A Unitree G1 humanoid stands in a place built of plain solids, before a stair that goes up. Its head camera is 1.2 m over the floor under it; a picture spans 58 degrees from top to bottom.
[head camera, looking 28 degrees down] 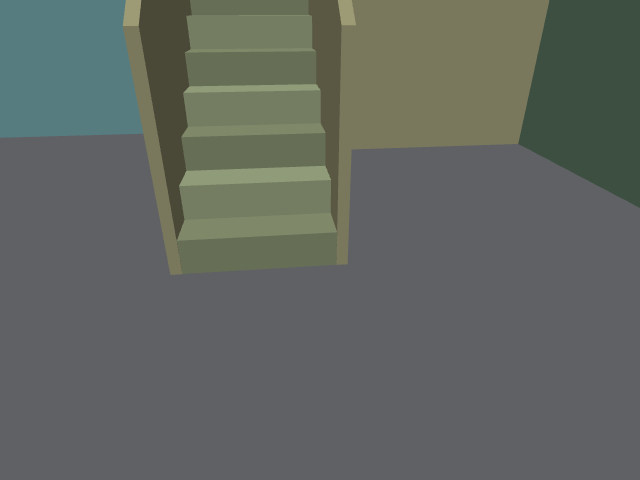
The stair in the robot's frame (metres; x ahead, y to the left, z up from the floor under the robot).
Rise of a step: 0.19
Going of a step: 0.24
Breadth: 0.80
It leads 7 degrees to the left of straight ahead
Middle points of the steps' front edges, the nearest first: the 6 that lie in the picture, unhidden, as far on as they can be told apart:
1.93 0.31 0.20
2.17 0.34 0.39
2.41 0.37 0.58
2.65 0.39 0.78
2.89 0.42 0.97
3.13 0.45 1.17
